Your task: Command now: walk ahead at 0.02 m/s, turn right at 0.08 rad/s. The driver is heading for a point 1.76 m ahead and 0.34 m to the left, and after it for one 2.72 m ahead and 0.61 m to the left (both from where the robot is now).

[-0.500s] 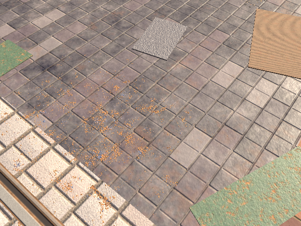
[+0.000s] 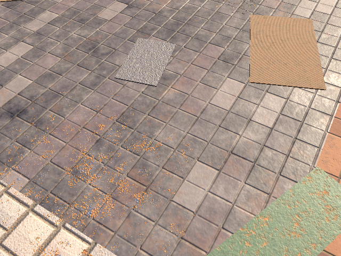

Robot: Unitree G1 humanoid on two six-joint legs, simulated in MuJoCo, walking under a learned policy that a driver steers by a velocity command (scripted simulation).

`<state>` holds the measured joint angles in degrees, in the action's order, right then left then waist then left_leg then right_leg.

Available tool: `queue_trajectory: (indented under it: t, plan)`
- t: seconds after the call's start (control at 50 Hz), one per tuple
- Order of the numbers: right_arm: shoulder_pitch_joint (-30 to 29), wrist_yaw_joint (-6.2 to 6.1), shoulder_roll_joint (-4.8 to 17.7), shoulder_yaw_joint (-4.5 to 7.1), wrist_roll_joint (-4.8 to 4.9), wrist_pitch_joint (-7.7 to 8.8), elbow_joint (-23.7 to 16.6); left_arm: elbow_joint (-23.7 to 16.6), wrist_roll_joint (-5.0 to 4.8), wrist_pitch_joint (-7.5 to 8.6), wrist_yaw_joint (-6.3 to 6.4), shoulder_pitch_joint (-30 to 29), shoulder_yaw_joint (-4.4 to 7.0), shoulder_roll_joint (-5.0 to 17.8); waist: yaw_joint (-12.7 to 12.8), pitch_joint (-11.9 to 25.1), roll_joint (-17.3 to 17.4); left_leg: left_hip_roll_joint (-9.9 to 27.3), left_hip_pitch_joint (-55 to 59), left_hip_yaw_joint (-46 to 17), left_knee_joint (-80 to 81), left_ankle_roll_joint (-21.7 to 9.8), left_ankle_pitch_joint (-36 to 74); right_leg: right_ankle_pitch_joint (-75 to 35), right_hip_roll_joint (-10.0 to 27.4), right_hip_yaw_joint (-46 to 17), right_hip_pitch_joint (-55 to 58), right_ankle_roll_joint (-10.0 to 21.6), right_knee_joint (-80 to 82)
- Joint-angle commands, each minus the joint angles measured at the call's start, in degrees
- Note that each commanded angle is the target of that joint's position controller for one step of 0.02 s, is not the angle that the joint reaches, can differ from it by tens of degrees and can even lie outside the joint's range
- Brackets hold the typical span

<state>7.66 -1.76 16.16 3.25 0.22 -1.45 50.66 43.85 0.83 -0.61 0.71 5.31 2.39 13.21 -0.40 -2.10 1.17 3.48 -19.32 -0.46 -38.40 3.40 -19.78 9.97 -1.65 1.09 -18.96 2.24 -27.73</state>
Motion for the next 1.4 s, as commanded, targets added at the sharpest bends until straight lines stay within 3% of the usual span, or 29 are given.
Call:
queue_trajectory:
  t: [0.02, 0.04, 0.06, 0.08, 0.1, 0.12, 0.18, 0.36, 0.66, 1.06, 1.1, 1.14, 1.18, 1.22, 1.26, 1.3, 1.32, 1.34, 1.36, 1.38, 1.4]
  plan:
    - [4.1, 0.62, 4.1, 0.56, -1.11, 0.69, -0.4, -1.2, -0.73, 0.52, 0.21, -0.3, 1.23, 6.4, -1.8, 7.7, -6.8, -0.6, 11.8, 0.7, 14.7, -2.2, 12.9, 1.3, 10.6, -10.0, 2.2, 5.3, 7.3]
    - [3.9, 0.63, 6.8, 0.83, -1.89, 0.82, -0.7, -0.4, -0.11, 0.69, 0.02, 1.4, 0.86, 5.3, -0.2, 6.5, -2.4, 4.3, 13.3, -4.8, 16.6, -4.1, 17.1, 6.8, 7.7, -7.9, 0.0, 2.0, 4.6]
    - [0.9, 0.54, 9.4, 1.39, -1.15, 0.81, -0.1, -0.3, 0.27, 0.81, -0.26, 3.6, 0.94, 4.2, 4.2, 4.5, 6.5, 5.9, 6.3, -5.7, 16.4, -7.0, 8.5, 8.4, 3.2, -3.3, 2.6, -0.6, 4.7]
    - [-0.9, 0.87, 6.0, 0.73, -1.10, 1.21, -0.4, 0.2, 0.76, 0.68, -0.10, 0.4, 1.03, 5.6, 2.3, 3.1, 6.6, 4.8, -0.3, -6.0, 19.2, -7.3, -2.0, 5.3, 2.7, -2.5, 8.4, -2.0, 3.1]
    - [-1.4, 0.94, 4.7, 0.25, -1.57, 1.74, -0.1, 0.4, 0.37, 0.51, 0.13, -1.0, 1.48, 6.6, 1.9, 1.9, 5.9, 3.9, -2.3, -5.3, 20.4, -5.9, -5.3, 3.0, 3.0, -2.7, 10.3, -1.9, 2.4]
    - [-1.6, 0.90, 5.1, 0.21, -1.67, 2.27, 0.3, 1.0, 0.14, 0.27, 0.56, -1.0, 1.56, 6.5, 1.8, 1.5, 5.2, 3.0, -2.6, -4.5, 20.4, -4.7, -3.8, 1.5, 3.6, -3.1, 11.1, -1.3, 2.3]
    - [0.9, 0.56, 4.7, -0.12, -0.95, 3.37, 2.3, 3.1, 0.02, 0.06, 0.82, 0.3, 1.73, 6.4, 0.9, 1.2, 2.9, 1.7, 1.3, -3.0, 18.5, -3.8, 2.7, -1.6, 4.1, -3.8, 9.6, -0.8, 3.2]
    - [2.2, 0.18, 4.0, -0.66, -0.63, 2.61, 5.3, 9.3, -0.49, 0.47, 1.06, 1.8, 1.88, 6.2, 0.0, 2.5, -1.3, 0.3, 6.4, -1.6, 16.8, -4.8, 11.0, -7.5, 4.1, -3.1, 10.0, -1.9, 3.4]
    - [3.2, 0.26, 3.4, -1.19, -0.55, 2.07, 8.5, 15.9, -0.72, 0.21, 1.93, 3.1, 1.38, 6.7, 0.4, 1.6, -0.6, -0.9, 7.1, -0.7, 17.6, -5.0, 13.5, -8.0, 4.3, -2.5, 10.8, -2.2, 3.7]
    - [7.8, -0.07, 2.2, -1.87, -0.50, 2.12, 10.5, 19.9, -0.81, 0.14, 2.19, 5.4, 0.52, 5.5, 0.5, 0.3, -1.1, -1.6, 6.2, -0.5, 18.3, -5.1, 10.9, -5.7, 4.1, -1.9, 9.6, -2.6, 4.3]
    - [9.5, -0.36, 3.0, -1.49, -0.04, 1.82, 11.1, 20.7, -1.11, 0.02, 2.28, 6.6, 0.43, 4.8, 0.3, 0.6, 0.4, -1.9, 6.0, -1.0, 19.7, -6.4, -5.2, 7.9, 1.5, 1.0, 8.3, -2.3, 1.6]
    - [10.5, -0.65, 6.0, -0.38, 0.67, 1.80, 10.3, 19.5, -1.27, 0.59, 2.21, 4.9, 0.58, 4.9, -0.9, -3.7, 4.6, 3.1, 4.2, -8.8, 24.3, -10.4, -24.5, 19.2, -0.6, 3.6, -0.2, -1.8, -5.8]
    - [12.9, -0.65, 9.1, 0.99, 1.16, 2.78, 10.2, 17.5, -1.47, 2.34, 1.28, 2.3, 0.19, 3.2, -2.2, -7.2, 9.6, 13.7, 4.1, -22.7, 30.6, -16.4, -29.9, 15.3, 2.3, 2.0, -7.3, -0.6, -17.5]
    - [12.2, -0.43, 7.2, 0.91, 0.71, 4.10, 9.4, 16.4, -2.40, 3.84, 0.22, 1.4, 0.48, 3.8, -1.6, -8.7, 8.2, 16.9, 8.1, -25.4, 30.9, -17.9, -23.1, 19.5, 5.9, -1.4, -14.7, 1.1, -23.1]
    - [9.8, -0.16, 6.6, 0.99, 1.58, 4.71, 8.0, 16.0, -2.92, 5.11, -0.47, 2.3, 0.64, 4.0, 0.0, -7.3, 6.0, 14.2, 9.9, -19.4, 28.7, -15.1, -15.3, 18.7, 6.9, -1.3, -11.9, 2.3, -14.4]
    - [7.1, 0.23, 7.1, 1.14, 2.14, 4.33, 7.1, 19.3, -2.65, 5.65, -0.69, 9.6, 1.21, 3.3, 3.8, -3.8, 4.6, 8.1, 1.7, -10.1, 23.5, -12.3, -9.7, 6.3, 2.0, 5.0, 6.8, 1.4, -1.9]
    - [7.5, 0.43, 6.7, 0.98, 1.87, 4.23, 6.9, 21.7, -2.29, 5.37, -0.67, 15.1, 1.78, 3.6, 5.4, -2.0, 3.3, 5.4, -2.7, -7.3, 18.8, -11.5, -6.6, 3.4, -0.3, 6.0, 15.4, 0.4, -0.9]
    - [6.3, 0.66, 4.4, 0.22, 1.42, 4.58, 6.3, 23.0, -2.10, 5.24, -0.57, 21.0, 2.48, 5.3, 7.8, -0.2, -2.3, 1.8, -7.8, -2.4, 6.8, -9.2, 0.1, 5.9, 4.0, -1.5, 22.6, 1.6, 2.5]
    - [5.8, 0.70, 0.2, -0.85, 0.59, 5.27, 4.3, 23.2, -2.14, 5.36, -0.26, 28.0, 3.72, 11.7, 8.9, 2.9, -18.6, -4.4, -18.4, 5.1, -15.0, -5.0, -4.9, 13.0, 18.2, -25.4, 29.3, 7.8, 12.7]
    - [4.9, 0.63, 0.2, -0.69, 1.68, 6.26, 2.8, 23.3, -1.16, 6.46, -1.00, 28.7, 2.92, 11.7, 7.9, 3.6, -18.3, -6.0, -24.7, -2.2, -28.0, -5.4, -12.8, 21.0, 24.9, -42.8, 28.2, 14.0, 18.7]
    - [4.0, 0.96, 1.8, -0.37, 3.03, 7.10, 2.4, 21.7, -1.29, 7.40, -1.12, 23.0, 1.94, 9.2, 5.2, -1.6, -11.1, -2.1, -30.5, -5.1, -34.3, -7.0, -8.8, 23.4, 25.1, -39.8, 26.0, 13.8, 18.3]
